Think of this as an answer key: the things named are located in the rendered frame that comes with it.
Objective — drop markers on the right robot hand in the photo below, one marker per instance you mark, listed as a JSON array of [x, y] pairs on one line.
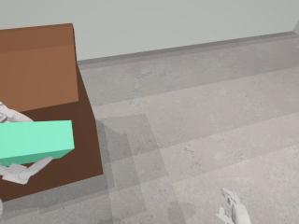
[[237, 215]]

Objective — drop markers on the sponge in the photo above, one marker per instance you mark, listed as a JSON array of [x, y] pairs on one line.
[[31, 141]]

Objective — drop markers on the left robot hand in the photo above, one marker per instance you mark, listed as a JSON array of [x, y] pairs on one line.
[[15, 172]]

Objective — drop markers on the table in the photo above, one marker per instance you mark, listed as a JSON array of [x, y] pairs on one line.
[[40, 78]]

